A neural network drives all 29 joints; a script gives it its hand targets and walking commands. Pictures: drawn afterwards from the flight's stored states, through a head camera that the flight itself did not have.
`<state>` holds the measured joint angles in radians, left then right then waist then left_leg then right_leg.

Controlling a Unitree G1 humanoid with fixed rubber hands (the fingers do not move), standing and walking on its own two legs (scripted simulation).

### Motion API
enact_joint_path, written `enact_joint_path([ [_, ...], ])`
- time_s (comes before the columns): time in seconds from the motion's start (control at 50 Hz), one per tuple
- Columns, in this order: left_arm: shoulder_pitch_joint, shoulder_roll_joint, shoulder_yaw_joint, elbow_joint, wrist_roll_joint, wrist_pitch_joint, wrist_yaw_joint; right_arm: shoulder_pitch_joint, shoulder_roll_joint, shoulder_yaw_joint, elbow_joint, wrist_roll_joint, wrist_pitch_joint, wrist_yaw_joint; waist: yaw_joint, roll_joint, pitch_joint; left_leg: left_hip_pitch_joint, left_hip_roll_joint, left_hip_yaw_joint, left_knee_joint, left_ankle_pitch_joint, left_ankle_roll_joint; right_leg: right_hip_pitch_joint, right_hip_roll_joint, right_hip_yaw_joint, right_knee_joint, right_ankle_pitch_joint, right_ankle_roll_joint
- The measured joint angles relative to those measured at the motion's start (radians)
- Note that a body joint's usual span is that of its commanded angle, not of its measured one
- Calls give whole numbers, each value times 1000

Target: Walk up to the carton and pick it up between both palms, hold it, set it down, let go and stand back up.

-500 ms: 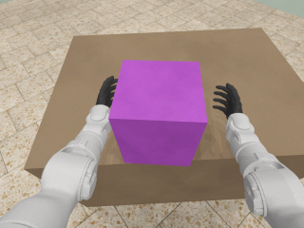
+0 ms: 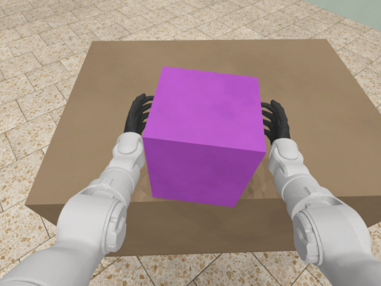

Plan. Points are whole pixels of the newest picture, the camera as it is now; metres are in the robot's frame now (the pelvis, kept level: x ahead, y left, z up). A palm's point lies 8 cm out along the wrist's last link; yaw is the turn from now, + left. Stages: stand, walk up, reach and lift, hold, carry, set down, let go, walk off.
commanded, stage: reach and lift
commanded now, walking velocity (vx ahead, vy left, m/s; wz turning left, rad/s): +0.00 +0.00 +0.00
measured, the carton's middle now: (201, 141) +0.44 -0.01 +0.03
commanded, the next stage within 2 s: none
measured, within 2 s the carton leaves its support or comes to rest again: leaves its support in 1.62 s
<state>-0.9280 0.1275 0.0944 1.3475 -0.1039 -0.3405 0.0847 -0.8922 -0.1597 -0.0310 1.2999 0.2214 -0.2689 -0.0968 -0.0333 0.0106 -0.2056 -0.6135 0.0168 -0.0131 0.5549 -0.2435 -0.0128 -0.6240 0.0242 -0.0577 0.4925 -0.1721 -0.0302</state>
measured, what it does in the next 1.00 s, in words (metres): stands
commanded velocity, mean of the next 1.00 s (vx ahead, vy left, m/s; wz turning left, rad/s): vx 0.00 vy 0.00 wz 0.00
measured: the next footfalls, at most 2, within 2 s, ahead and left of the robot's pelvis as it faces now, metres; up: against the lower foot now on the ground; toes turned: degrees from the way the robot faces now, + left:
none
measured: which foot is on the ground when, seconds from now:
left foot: down 0.00-1.00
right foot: down 0.00-1.00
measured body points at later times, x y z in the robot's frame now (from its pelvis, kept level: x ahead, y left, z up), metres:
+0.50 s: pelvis +0.02 +0.01 +0.02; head +0.06 +0.01 +0.47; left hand +0.43 +0.15 +0.06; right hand +0.41 -0.16 +0.06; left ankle +0.00 +0.12 -0.73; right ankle +0.03 -0.10 -0.73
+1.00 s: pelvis +0.03 +0.01 +0.02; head +0.07 +0.02 +0.47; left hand +0.43 +0.14 +0.07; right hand +0.41 -0.16 +0.06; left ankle +0.00 +0.12 -0.73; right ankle +0.03 -0.10 -0.73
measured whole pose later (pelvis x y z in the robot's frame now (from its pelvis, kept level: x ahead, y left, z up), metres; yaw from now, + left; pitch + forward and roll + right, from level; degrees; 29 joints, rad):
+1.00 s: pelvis +0.03 +0.01 +0.02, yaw +0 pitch +4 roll -1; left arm -0.65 -0.09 0.44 0.87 0.38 -0.13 0.01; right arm -0.61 0.10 -0.57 0.92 -0.39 -0.30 -0.06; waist -0.02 -0.01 0.01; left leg -0.19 0.01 0.00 0.31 -0.20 0.00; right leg -0.19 0.02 -0.05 0.23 -0.12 -0.01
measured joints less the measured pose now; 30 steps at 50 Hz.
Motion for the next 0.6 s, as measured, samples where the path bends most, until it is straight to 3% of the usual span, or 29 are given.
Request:
enact_joint_path([
  [0.1, -31, -8, 73, 9, 75, 8, 3, 7, 69, -162, -44, -147, 20, -42, -13, -5, 30, 21, -9, -6, -27, 21, 1, 18, -9, -6, -13, 10, -1],
  [0.24, 6, -44, 229, -62, 259, 41, -17, 66, 159, -426, -169, -448, 39, -42, -18, 0, 85, 118, -12, -9, -98, 44, 4, 121, -10, -8, -93, 35, 2],
  [0.32, 80, -88, 318, -134, 369, 30, -42, 145, 214, -527, -262, -586, 8, -9, -14, 9, 115, 207, -10, -7, -143, 46, 5, 217, -6, -6, -153, 48, 7],
  [0.4, 155, -134, 357, -195, 422, 48, -48, 213, 234, -553, -306, -635, -17, 17, -1, 19, 135, 284, -10, -3, -170, 39, 9, 297, -6, -1, -190, 47, 12],
  [0.6, 235, -185, 364, -335, 449, 117, -65, 267, 250, -544, -341, -637, -37, 17, 7, -8, 191, 392, -10, 2, -207, 32, 14, 405, -5, 4, -230, 43, 18],
])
